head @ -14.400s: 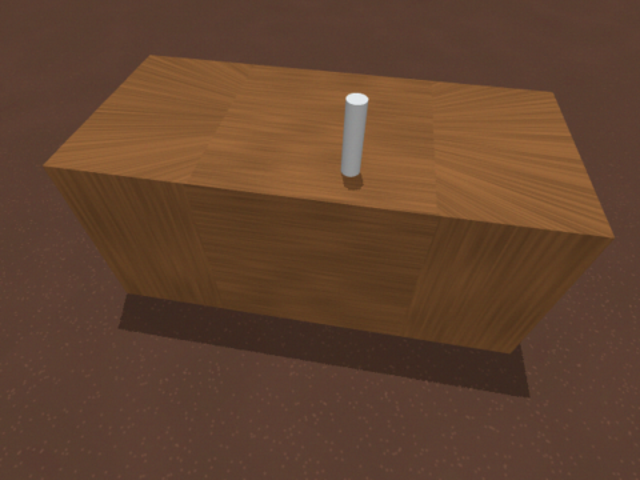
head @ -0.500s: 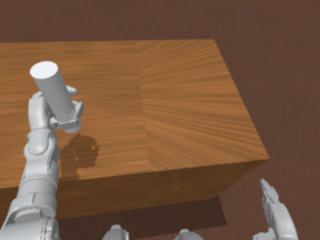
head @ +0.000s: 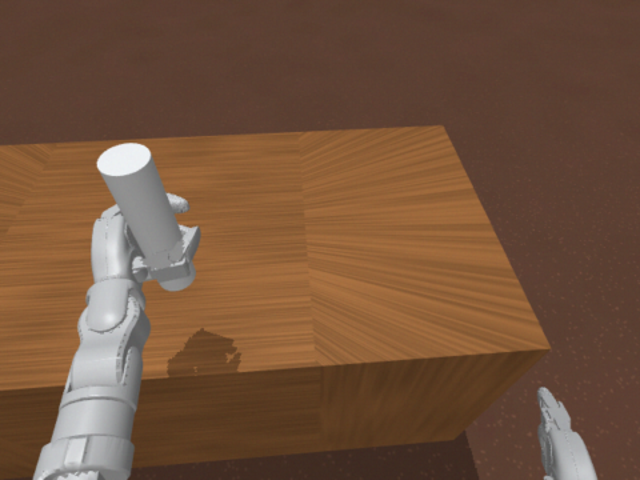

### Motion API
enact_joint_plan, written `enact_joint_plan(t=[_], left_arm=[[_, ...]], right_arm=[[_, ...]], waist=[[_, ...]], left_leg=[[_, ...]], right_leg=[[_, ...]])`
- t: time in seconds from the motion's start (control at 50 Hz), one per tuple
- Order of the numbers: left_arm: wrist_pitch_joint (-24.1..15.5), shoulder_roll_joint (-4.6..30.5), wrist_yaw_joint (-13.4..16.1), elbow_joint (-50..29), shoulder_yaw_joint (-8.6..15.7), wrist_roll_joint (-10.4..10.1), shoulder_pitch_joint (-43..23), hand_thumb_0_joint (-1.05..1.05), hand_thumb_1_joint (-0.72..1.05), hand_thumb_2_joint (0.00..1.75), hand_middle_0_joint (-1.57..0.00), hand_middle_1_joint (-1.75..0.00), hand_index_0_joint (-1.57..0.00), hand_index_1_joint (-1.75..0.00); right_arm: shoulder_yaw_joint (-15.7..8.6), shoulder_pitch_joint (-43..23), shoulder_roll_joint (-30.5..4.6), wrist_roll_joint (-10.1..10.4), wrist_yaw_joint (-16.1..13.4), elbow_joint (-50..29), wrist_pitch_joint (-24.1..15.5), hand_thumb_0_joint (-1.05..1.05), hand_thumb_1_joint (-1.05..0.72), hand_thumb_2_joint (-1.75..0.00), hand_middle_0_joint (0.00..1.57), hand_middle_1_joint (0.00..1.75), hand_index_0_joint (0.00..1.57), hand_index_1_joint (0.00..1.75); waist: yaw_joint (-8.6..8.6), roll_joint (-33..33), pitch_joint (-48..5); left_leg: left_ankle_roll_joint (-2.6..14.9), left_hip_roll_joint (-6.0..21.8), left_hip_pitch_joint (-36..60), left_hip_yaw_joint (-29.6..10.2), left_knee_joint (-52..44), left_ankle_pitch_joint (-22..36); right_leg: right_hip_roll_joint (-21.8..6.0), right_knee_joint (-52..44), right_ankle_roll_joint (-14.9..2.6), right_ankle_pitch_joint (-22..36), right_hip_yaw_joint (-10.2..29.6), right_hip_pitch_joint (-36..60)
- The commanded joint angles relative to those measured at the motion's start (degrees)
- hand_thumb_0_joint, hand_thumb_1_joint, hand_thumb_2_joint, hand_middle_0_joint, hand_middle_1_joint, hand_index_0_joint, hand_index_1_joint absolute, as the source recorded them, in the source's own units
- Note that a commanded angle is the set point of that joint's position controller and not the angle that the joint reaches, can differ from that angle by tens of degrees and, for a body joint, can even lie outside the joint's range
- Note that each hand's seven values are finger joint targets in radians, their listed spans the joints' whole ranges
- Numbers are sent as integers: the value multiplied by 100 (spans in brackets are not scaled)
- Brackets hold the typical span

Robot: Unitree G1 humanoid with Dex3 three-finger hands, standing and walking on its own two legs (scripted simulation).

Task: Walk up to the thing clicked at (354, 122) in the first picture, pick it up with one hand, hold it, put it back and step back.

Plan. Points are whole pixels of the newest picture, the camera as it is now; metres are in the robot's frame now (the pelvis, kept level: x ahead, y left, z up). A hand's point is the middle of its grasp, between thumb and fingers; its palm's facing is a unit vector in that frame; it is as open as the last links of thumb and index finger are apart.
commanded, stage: lift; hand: left
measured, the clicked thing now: (155, 227) +0.38 +0.19 +0.13
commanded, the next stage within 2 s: hold in 0.50 s
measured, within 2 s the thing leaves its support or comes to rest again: neither
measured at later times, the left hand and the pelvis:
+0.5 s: hand (164, 248) +0.34 +0.17 +0.14, palm faces +0.21 -0.98 -0.01, open 6.4 cm; pelvis -0.01 -0.01 +0.01, yaw +1 degrees
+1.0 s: hand (152, 244) +0.33 +0.17 +0.16, palm faces +0.20 -0.98 +0.00, open 6.4 cm; pelvis -0.01 +0.00 +0.03, yaw +1 degrees
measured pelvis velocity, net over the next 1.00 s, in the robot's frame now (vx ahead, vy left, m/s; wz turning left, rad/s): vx -0.01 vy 0.00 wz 0.01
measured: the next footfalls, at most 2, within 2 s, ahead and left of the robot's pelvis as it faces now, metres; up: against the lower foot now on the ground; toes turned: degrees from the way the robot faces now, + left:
none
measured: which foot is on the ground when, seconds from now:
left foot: down 0.00-1.00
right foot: down 0.00-1.00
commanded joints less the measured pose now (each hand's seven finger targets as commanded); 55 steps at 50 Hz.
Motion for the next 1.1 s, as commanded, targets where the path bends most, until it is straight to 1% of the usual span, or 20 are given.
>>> enact_joint_plan(t=[0.0, 0.04, 0.08, 0.12, 0.16, 0.18, 0.26, 0.32, 0.36, 0.38, 0.4, 0.46, 0.6, 0.62, 0.74, 0.78, 0.8, 0.82, 1.0, 1.08], left_arm=[[-390, 951, 13, -1893, 302, -67, -2220, 0, 46, 131, -129, -140, -132, -139], [-346, 933, 17, -2074, 308, -75, -2232, 0, 47, 131, -130, -140, -132, -139], [-300, 986, 68, -2221, 373, -84, -2186, 0, 47, 132, -130, -140, -132, -140], [-229, 803, 56, -2175, 230, -86, -2061, 0, 47, 133, -131, -142, -133, -142], [-183, 912, 65, -2414, 272, -67, -2139, 0, 47, 132, -132, -141, -134, -141], [-149, 928, 57, -2485, 252, -64, -2204, 0, 49, 132, -132, -141, -134, -141], [6, 891, 31, -2468, 273, -109, -2087, 0, 50, 132, -132, -142, -135, -141], [78, 832, 29, -2496, 248, -106, -1941, 0, 52, 134, -133, -144, -136, -143], [111, 837, 14, -2568, 227, -99, -1911, 0, 51, 135, -134, -145, -136, -145], [114, 771, -3, -2678, 168, -116, -2030, 0, 51, 135, -135, -145, -137, -144], [142, 876, 15, -2623, 345, -138, -1970, 0, 52, 137, -136, -146, -138, -146], [205, 777, -23, -2662, 216, -141, -1840, 0, 52, 135, -134, -144, -136, -144], [314, 940, 27, -3167, 342, -118, -2007, 0, 50, 129, -135, -143, -137, -143], [377, 668, 14, -2892, 173, -106, -1794, 0, 51, 128, -135, -142, -137, -142], [516, 770, 44, -3303, 252, -125, -1815, 0, 46, 126, -132, -140, -134, -140], [600, 587, 35, -3199, 95, -105, -1630, 0, 47, 127, -133, -141, -135, -141], [573, 760, 48, -3494, 270, -139, -1822, 0, 45, 126, -133, -141, -135, -140], [624, 633, 32, -3127, 215, -130, -1547, 0, 45, 127, -132, -141, -134, -141], [778, 466, 14, -3576, 40, -137, -1381, 0, 43, 124, -129, -138, -131, -137], [824, 574, 25, -3714, 213, -151, -1291, 0, 42, 124, -131, -138, -133, -138]], right_arm=[[-432, -491, -871, 6, -103, -937, -393, 0, 57, -4, 5, 5, 5, 5], [-263, -421, -649, -2, -101, -731, -391, 0, 57, -4, 5, 5, 5, 5], [-396, -471, -782, 6, -135, -627, -436, 0, 57, -4, 5, 5, 5, 5], [-352, -519, -750, 3, -139, -468, -469, 0, 57, -4, 5, 5, 5, 5], [-219, -627, -621, 20, -147, -314, -499, 0, 57, -4, 5, 5, 5, 5], [-318, -716, -712, 19, -178, -310, -529, 0, 57, -4, 5, 5, 5, 5], [-348, -890, -822, 10, -215, -123, -617, 0, 57, -4, 5, 5, 5, 5], [-178, -784, -607, 15, -200, 67, -666, 0, 57, -4, 5, 5, 5, 5], [-296, -906, -779, 18, -216, 47, -706, 0, 57, -4, 5, 5, 5, 5], [-115, -937, -552, 23, -197, 35, -729, 0, 57, -4, 5, 5, 5, 5], [-173, -962, -621, 30, -208, 36, -753, 0, 57, -4, 5, 5, 5, 5], [-197, -863, -622, 21, -222, 307, -769, 0, 57, -4, 5, 5, 5, 5], [-194, -1057, -654, 27, -231, 358, -921, 0, 55, -5, 5, 5, 5, 5], [-25, -1145, -453, 33, -228, 258, -955, 0, 55, -5, 5, 5, 5, 5], [-167, -1082, -618, 21, -217, 471, -1048, 0, 54, -5, 5, 5, 5, 5], [-196, -1192, -624, 35, -213, 433, -1088, 0, 54, -5, 5, 5, 5, 5], [-189, -1138, -600, 27, -206, 573, -1107, 0, 54, -5, 5, 5, 5, 5], [-189, -1038, -595, 25, -208, 705, -1106, 0, 54, -5, 5, 5, 5, 5], [-192, -1239, -611, 19, -167, 797, -1271, 0, 54, -5, 5, 5, 5, 5], [-268, -1282, -681, 12, -159, 738, -1307, 0, 53, -5, 5, 5, 5, 5]], waist=[[15, -201, -1596], [86, 18, -1692], [85, -36, -1660], [57, -76, -1503], [108, 49, -1457], [21, -44, -1511], [33, -196, -1400], [90, -92, -1306], [39, -169, -1324], [92, -130, -1334], [93, -133, -1316], [76, -96, -1165], [105, -12, -1124], [109, -201, -1176], [145, 70, -1046], [105, 39, -982], [149, 32, -1008], [124, -87, -914], [168, 26, -866], [137, -1, -926]], left_leg=[[84, -158, 1530, 14, -704, 1448], [78, -182, 1573, 36, -712, 1560], [68, -169, 1668, 28, -780, 1577], [67, -157, 1703, 12, -878, 1472], [69, -190, 1742, 46, -902, 1429], [88, -194, 1818, 56, -918, 1415], [111, -196, 1880, 67, -995, 1399], [107, -204, 1934, 59, -1067, 1463], [103, -191, 2053, 39, -1146, 1454], [112, -198, 2015, 43, -1128, 1507], [112, -210, 2050, 54, -1158, 1458], [123, -228, 2044, 80, -1221, 1427], [109, -232, 2258, 64, -1418, 1234], [129, -220, 2317, 43, -1431, 1349], [79, -199, 2449, 9, -1594, 1440], [87, -206, 2454, 15, -1644, 1433], [87, -203, 2494, 8, -1633, 1510], [87, -187, 2501, -6, -1668, 1546], [72, -167, 2672, -39, -1816, 1643], [99, -205, 2705, 3, -1827, 1679]], right_leg=[[142, -801, -85, 1890, -158, 437], [115, -827, -91, 2000, -145, 519], [122, -861, -98, 1980, -164, 556], [132, -927, -102, 1865, -182, 522], [99, -1025, -95, 1842, -148, 539], [88, -1069, -75, 1874, -131, 551], [63, -1189, -53, 1871, -129, 654], [57, -1211, -51, 1890, -163, 756], [76, -1247, -63, 1864, -183, 752], [65, -1272, -57, 1916, -179, 813], [62, -1306, -47, 1873, -182, 832], [33, -1402, -42, 1877, -149, 821], [42, -1601, -72, 1588, -184, 917], [50, -1587, -58, 1692, -205, 1003], [88, -1672, -108, 1738, -268, 1079], [87, -1749, -108, 1755, -255, 1150], [86, -1739, -101, 1808, -263, 1197], [109, -1745, -98, 1835, -286, 1178], [129, -1884, -131, 1893, -315, 1305], [96, -1994, -100, 1981, -276, 1446]])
